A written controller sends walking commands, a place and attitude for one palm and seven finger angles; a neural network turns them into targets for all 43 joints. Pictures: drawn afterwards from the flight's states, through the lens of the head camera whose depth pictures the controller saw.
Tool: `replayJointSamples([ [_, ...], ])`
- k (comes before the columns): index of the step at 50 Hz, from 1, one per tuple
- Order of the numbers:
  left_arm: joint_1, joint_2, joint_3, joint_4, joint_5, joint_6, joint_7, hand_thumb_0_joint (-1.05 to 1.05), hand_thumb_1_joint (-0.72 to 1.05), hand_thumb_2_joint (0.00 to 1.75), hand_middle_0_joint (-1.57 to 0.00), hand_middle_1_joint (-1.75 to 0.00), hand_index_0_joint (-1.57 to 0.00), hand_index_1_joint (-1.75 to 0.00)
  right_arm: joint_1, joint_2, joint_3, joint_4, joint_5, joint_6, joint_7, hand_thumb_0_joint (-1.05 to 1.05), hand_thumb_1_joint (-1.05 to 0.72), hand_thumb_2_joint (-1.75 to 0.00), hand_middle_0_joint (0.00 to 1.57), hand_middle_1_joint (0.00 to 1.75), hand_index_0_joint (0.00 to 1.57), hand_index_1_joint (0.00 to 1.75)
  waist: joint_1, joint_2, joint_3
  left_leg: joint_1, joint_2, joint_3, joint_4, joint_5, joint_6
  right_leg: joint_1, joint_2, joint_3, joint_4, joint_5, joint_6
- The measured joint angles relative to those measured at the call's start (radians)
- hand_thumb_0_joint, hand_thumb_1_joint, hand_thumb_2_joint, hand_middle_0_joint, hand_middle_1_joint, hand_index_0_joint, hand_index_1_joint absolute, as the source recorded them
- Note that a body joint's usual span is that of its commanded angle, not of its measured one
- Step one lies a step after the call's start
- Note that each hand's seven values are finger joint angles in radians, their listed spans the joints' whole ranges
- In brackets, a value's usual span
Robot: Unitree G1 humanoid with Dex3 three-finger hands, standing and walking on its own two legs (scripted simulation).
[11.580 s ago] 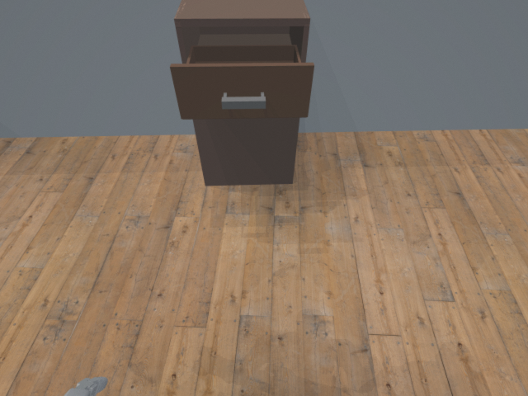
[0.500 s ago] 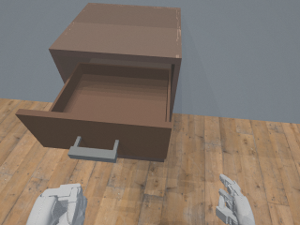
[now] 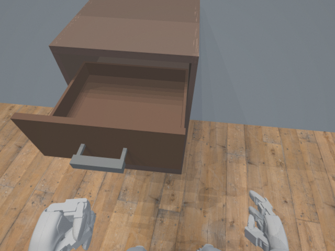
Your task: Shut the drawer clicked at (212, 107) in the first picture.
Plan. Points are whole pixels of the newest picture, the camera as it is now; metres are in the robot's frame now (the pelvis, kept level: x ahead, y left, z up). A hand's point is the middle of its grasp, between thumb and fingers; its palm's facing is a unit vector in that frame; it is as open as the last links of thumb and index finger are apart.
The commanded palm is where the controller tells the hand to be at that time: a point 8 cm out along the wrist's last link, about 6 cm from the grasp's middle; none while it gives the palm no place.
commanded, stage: bring the fist close to the handle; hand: left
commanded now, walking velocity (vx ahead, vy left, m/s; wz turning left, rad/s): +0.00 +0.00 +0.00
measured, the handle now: (100, 156) +0.34 +0.21 +0.00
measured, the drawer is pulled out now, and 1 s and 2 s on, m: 0.28 0.28 0.26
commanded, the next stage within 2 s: push the drawer shut in 1.16 s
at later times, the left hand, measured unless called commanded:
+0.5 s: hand (103, 212) +0.20 +0.16 +0.03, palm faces -0.02 -1.00 -0.05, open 3.3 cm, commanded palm +0.18 +0.21 +0.03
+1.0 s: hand (111, 204) +0.22 +0.15 +0.00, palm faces -0.06 -1.00 -0.05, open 3.3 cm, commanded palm +0.20 +0.21 +0.01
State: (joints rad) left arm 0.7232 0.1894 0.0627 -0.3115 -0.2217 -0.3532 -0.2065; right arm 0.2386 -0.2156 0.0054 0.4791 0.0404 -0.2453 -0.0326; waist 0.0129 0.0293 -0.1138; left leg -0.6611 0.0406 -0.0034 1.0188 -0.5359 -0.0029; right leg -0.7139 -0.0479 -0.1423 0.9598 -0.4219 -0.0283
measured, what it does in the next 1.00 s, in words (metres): stands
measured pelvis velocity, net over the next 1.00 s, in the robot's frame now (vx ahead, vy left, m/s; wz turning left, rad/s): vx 0.00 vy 0.01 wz -0.02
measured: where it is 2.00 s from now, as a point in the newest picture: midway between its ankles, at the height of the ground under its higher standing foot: outside the picture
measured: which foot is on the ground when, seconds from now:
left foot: down 0.00-1.00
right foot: down 0.00-1.00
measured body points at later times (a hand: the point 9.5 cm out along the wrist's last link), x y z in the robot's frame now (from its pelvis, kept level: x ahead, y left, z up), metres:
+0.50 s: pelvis +0.00 +0.00 -0.02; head +0.07 +0.01 +0.42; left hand +0.19 +0.21 +0.03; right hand +0.18 -0.23 -0.10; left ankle -0.02 +0.12 -0.68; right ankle +0.03 -0.11 -0.68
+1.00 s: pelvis +0.00 +0.01 -0.04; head +0.09 +0.01 +0.40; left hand +0.22 +0.20 +0.01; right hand +0.17 -0.23 -0.12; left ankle -0.02 +0.12 -0.68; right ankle +0.03 -0.11 -0.68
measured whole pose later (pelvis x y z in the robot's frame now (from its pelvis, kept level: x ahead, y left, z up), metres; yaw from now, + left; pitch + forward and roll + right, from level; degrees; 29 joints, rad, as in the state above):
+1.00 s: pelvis +0.00 +0.01 -0.04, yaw -1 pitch +19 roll -1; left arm 0.44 0.19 0.03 -0.11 -0.17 -0.41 -0.13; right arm 0.23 -0.22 0.00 0.46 0.01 -0.14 -0.01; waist -0.02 0.02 -0.16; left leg -0.95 0.04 0.01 1.23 -0.61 0.01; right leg -1.02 -0.06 -0.12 1.17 -0.49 -0.02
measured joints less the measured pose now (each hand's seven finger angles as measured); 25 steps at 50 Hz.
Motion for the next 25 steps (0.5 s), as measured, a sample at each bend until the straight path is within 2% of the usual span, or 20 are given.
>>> replayJointSamples([
  [6,-0.066,0.009,0.003,0.043,0.006,-0.026,0.001,0.02,0.90,0.90,-1.40,-1.60,-1.40,-1.60,0.005,-0.003,-0.006,0.015,-0.006,0.006,0.003,0.02,-0.90,-0.90,0.20,0.30,0.21,0.30,-0.013,-0.003,-0.002,-0.040,0.001,0.001,0.028,-0.008,-0.001,-0.041,-0.001,0.002,0.027,-0.006,-0.002],
  [14,-0.120,-0.012,-0.015,0.098,0.018,-0.019,0.025,0.02,0.90,0.90,-1.40,-1.60,-1.40,-1.60,0.012,-0.002,-0.008,0.017,-0.013,0.024,0.007,0.02,-0.90,-0.90,0.20,0.30,0.21,0.30,-0.028,-0.002,-0.010,-0.081,-0.003,0.010,0.052,-0.017,0.004,-0.088,-0.006,0.013,0.057,-0.014,0.003],
  [18,-0.140,-0.012,-0.031,0.117,0.034,-0.034,0.040,0.02,0.90,0.90,-1.40,-1.60,-1.40,-1.60,0.010,-0.001,-0.007,0.010,-0.019,0.030,0.008,0.02,-0.90,-0.90,0.20,0.30,0.21,0.30,-0.029,-0.006,-0.013,-0.111,-0.005,0.014,0.074,-0.026,0.006,-0.122,-0.009,0.018,0.081,-0.022,0.004],
  [25,-0.185,-0.011,-0.016,0.154,0.038,-0.072,0.056,0.02,0.90,0.90,-1.40,-1.60,-1.40,-1.60,-0.006,-0.001,-0.004,0.007,-0.026,0.045,0.014,0.02,-0.90,-0.90,0.20,0.30,0.21,0.30,-0.026,-0.011,-0.023,-0.179,-0.005,0.012,0.128,-0.045,0.007,-0.189,-0.012,0.018,0.132,-0.039,0.003],
])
